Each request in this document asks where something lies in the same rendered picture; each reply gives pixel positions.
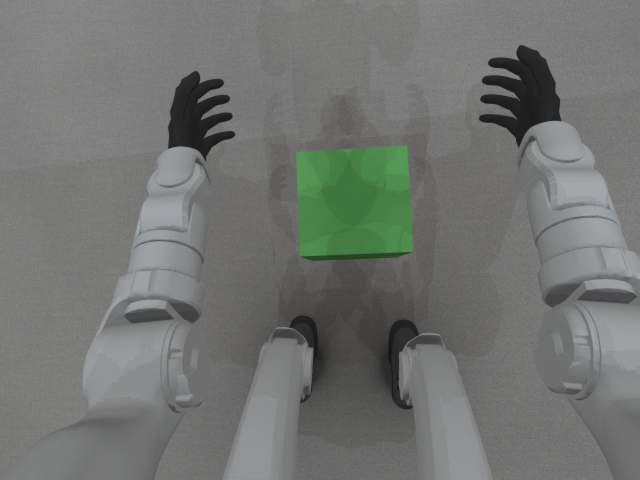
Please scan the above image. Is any right robot thigh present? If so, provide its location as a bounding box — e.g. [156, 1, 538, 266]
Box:
[399, 344, 493, 480]

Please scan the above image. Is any robot right hand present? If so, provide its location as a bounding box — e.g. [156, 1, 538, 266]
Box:
[479, 45, 561, 147]

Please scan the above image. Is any carton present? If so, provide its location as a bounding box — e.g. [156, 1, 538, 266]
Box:
[296, 146, 413, 261]

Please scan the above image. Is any right robot upper arm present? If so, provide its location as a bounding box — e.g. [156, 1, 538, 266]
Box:
[534, 300, 640, 480]

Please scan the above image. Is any robot left shin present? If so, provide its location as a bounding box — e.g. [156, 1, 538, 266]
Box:
[258, 327, 307, 362]

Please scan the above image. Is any robot left forearm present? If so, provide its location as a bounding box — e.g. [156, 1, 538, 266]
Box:
[83, 146, 215, 404]

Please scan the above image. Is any robot left hand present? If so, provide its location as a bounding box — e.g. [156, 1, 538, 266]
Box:
[168, 71, 235, 161]

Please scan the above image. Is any left robot upper arm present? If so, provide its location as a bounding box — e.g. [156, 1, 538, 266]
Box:
[0, 319, 212, 480]

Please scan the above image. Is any robot right forearm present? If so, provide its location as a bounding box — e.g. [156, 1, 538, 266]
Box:
[515, 121, 640, 308]

